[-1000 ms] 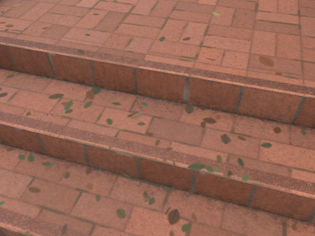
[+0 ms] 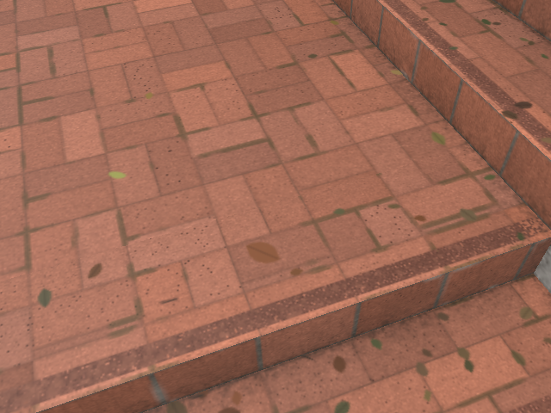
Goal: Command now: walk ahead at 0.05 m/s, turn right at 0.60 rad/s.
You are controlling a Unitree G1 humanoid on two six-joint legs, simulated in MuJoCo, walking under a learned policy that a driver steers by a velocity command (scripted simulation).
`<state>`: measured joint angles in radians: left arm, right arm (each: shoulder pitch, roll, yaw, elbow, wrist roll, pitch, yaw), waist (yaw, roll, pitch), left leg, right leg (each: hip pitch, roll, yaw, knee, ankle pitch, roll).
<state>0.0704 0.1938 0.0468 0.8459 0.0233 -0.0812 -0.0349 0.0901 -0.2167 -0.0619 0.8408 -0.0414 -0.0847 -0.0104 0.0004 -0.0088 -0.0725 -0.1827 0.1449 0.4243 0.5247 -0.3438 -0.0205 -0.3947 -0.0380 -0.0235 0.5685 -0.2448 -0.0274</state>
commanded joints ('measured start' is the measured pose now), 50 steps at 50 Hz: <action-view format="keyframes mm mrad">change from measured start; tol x64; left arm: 1 254 260 82 -25 -8 -33 71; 38 -606 -56 -129 -345 24 90 -18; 50 107 -104 -71 96 21 13 -10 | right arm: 1 -8 0 4 -180 36 -6 -24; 50 247 74 33 141 -4 -3 120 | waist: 1 65 -251 -280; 50 -1 116 -52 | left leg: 1 -326 -150 -167 396 -347 -80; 14 -785 -97 -441 1211 -14 15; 26 418 213 -1086 -140 955 470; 33 -87 21 -750 -229 53 272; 39 -325 41 -699 -496 615 304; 43 113 95 -588 -143 1826 259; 46 -592 -251 -715 1038 267 141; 50 -891 -144 -661 1548 361 261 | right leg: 1 576 -299 522 -190 903 -434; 21 -102 -252 254 -271 112 -260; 31 -1183 48 146 1678 -39 -256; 45 519 -153 510 169 -14 -366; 50 21 -305 442 -146 -115 -280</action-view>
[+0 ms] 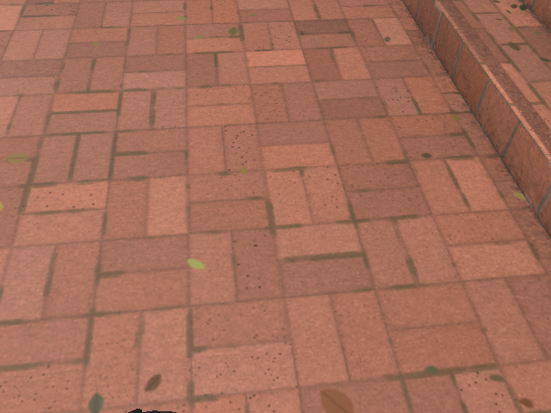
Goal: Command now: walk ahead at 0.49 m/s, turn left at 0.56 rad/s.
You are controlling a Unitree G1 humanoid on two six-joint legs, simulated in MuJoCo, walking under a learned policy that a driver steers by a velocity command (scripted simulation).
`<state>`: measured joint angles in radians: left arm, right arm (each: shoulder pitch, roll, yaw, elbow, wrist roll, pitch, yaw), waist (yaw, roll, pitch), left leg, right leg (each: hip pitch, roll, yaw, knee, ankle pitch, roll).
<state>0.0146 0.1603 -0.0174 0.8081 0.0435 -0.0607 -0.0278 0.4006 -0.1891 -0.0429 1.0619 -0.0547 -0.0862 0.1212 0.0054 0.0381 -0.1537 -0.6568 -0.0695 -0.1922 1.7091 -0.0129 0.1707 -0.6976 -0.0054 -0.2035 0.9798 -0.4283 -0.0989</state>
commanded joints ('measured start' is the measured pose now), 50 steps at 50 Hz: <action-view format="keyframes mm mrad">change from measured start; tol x32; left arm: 1 131 -133 -26 150 -1 -15 -15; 21 596 162 16 260 65 -92 -67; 44 -130 55 65 -14 -5 -1 -53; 50 283 260 139 60 -2 -58 12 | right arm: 1 -93 78 30 -110 1 18 -17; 14 -686 40 110 -386 32 86 -27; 23 204 -295 -40 -113 0 56 -80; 32 -288 36 43 -103 -3 -30 -101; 50 159 -17 17 -145 -4 -46 -133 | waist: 1 -64 63 28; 22 -227 78 -221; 44 -36 23 200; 50 33 -228 -344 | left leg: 1 -415 111 -11 288 22 87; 8 -734 122 109 488 -257 161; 12 -802 174 146 52 -96 128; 19 -68 -27 332 -576 -381 20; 20 287 2 223 -522 -11 73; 23 727 305 -664 -1228 -418 123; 33 137 232 119 -1407 -129 13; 47 845 322 408 -1346 799 -72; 50 263 131 352 -770 75 -284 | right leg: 1 307 -289 469 -568 192 -152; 12 632 -250 61 -835 275 -101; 16 447 -316 -84 -929 893 -128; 20 562 -302 -81 -472 1561 -57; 22 9 -50 87 51 364 37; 27 -282 45 504 977 408 -66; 46 44 0 122 -408 409 10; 48 289 73 104 -542 579 -44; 50 1182 -210 528 -375 1020 -370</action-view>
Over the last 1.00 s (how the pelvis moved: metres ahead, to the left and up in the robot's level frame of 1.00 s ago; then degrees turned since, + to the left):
0.29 0.07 0.09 12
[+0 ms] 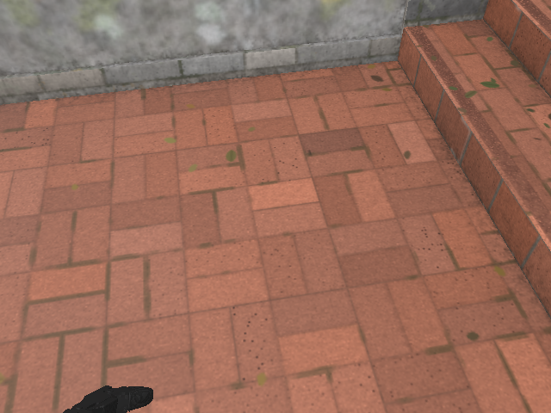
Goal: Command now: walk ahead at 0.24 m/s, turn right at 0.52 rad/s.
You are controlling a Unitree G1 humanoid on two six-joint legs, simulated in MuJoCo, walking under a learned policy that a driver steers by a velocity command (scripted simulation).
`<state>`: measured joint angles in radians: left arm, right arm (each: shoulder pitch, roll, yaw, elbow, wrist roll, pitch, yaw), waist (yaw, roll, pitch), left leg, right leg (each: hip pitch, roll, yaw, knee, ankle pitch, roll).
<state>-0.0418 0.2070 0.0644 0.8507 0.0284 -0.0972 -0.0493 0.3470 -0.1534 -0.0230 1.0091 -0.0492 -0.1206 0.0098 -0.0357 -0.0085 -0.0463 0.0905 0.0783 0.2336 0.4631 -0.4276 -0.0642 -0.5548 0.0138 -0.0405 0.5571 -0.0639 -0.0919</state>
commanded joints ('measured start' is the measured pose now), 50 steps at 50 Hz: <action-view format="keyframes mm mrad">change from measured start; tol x32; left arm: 1 493 207 57 59 16 -10 46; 50 197 167 45 -242 -20 94 115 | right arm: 1 69 -111 -14 -128 0 -2 2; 50 -282 -153 -67 -452 67 152 -27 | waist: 1 155 -164 -523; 5 1 -33 -54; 22 1 -113 -133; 26 65 312 -149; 38 63 196 -102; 40 63 -309 -46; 50 74 -143 -22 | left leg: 1 -620 -144 -173 678 -185 -52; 21 -505 -81 -305 168 243 -9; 25 -208 267 -638 -72 854 269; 38 -442 29 -603 -21 318 192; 41 -843 -119 -339 509 -170 41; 50 -753 -40 -245 542 92 -33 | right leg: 1 1111 -365 645 -142 634 -405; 6 272 -200 336 -311 427 -241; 22 228 -94 420 -101 95 -92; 26 -8 57 158 422 -552 117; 38 369 22 60 -98 -192 88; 41 432 -438 512 -262 91 -204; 50 427 -268 105 -213 121 -107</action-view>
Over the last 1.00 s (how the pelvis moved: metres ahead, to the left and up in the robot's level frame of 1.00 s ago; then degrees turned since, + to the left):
0.56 0.07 0.20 0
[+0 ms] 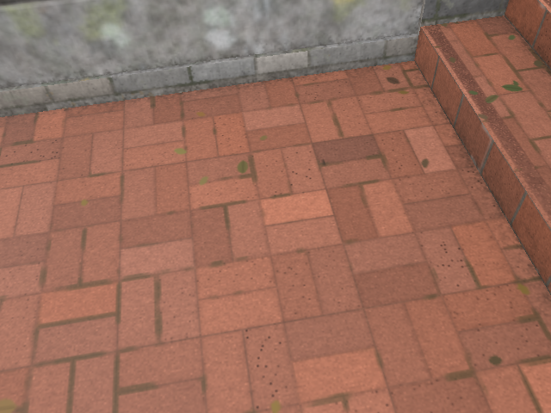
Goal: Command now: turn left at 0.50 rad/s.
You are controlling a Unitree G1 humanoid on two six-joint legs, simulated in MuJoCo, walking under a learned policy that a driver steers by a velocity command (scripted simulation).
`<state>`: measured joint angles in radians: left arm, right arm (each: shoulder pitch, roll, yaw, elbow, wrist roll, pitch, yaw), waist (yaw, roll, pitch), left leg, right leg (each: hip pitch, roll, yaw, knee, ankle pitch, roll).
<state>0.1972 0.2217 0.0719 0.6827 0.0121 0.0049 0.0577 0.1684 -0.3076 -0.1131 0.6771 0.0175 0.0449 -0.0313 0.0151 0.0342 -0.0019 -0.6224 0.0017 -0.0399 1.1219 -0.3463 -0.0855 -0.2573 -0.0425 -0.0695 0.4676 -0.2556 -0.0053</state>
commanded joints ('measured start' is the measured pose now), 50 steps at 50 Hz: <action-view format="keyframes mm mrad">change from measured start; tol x32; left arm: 1 -32 176 45 -71 -4 -4 6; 50 238 251 31 64 -46 -62 -38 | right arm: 1 -112 6 30 -135 -2 -14 23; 50 -168 -50 25 -171 18 -147 87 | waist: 1 30 -203 -72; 7 -16 -195 -85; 9 7 288 -123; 30 -18 253 -152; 34 38 -337 16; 50 0 -202 60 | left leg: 1 13 42 48 -183 -23 -2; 7 357 -38 136 -647 149 103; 9 692 340 -396 -666 814 296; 21 282 205 -448 -885 -219 297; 30 409 102 -430 -732 -189 283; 37 -412 21 -86 39 1 109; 50 204 -23 73 -594 222 100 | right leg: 1 121 -226 124 -117 320 -200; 7 44 -234 61 49 270 -115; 10 -501 16 81 737 -450 89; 21 -425 28 143 824 -67 104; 31 24 22 71 -108 67 -2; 34 265 -403 697 -254 -261 -251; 50 191 -207 232 -194 381 -143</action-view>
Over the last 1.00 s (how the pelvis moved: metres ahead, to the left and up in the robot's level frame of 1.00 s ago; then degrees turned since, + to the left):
0.09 0.00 0.02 -2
